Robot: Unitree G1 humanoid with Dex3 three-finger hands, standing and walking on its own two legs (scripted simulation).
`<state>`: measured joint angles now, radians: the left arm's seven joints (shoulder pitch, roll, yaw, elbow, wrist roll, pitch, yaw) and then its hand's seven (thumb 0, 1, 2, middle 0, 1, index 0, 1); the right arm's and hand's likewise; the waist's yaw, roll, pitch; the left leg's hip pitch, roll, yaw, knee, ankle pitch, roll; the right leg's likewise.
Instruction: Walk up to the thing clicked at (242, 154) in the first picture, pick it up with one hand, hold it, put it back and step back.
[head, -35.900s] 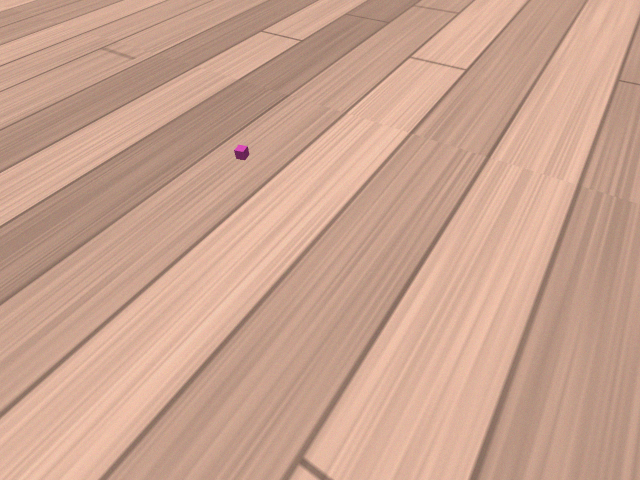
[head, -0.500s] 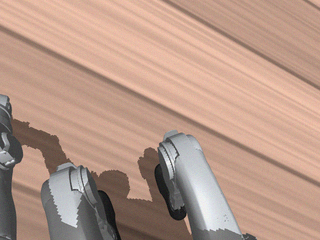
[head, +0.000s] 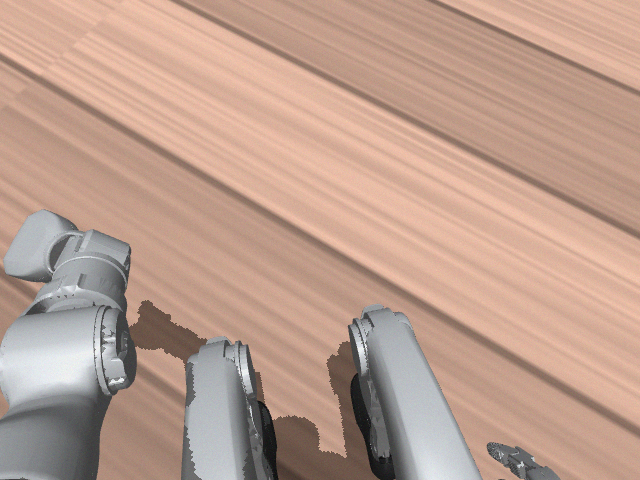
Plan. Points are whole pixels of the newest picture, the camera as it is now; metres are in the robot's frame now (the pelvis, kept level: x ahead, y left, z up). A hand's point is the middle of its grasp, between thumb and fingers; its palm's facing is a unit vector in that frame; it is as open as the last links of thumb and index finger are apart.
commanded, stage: lift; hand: left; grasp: from above
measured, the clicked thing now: (86, 270) +0.44 +0.30 -0.12
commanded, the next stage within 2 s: hold in 0.96 s
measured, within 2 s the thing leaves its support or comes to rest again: neither
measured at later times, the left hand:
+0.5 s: hand (0, 232) +0.39 +0.23 +0.12, palm faces -0.19 -0.39 -0.90, open 6.8 cm
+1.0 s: hand out of the picture +0.40 +0.22 +0.22, palm faces -0.15 -0.40 -0.90, open 6.5 cm
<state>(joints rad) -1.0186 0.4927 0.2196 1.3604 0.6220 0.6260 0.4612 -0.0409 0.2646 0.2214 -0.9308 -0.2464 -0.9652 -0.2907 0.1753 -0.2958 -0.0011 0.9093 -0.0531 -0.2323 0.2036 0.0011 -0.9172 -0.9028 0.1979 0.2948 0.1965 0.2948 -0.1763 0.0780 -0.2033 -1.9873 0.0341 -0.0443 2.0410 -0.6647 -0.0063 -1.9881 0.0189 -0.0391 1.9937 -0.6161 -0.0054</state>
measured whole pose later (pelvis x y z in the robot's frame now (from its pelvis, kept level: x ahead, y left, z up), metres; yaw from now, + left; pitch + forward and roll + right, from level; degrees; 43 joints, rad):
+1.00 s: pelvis +0.06 -0.01 +0.27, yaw +1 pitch +15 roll +0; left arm -0.77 0.18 0.04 1.24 0.43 0.83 0.58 -0.07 0.32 0.24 -0.87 -0.30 -1.08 -0.38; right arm 0.22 -0.29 -0.02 0.93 -0.03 -0.17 0.11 0.01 -0.89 -0.89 0.20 0.30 0.20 0.30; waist -0.08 0.06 -0.15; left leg -0.81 0.06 0.00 0.98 -0.42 -0.03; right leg -0.82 0.04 -0.01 0.96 -0.39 -0.03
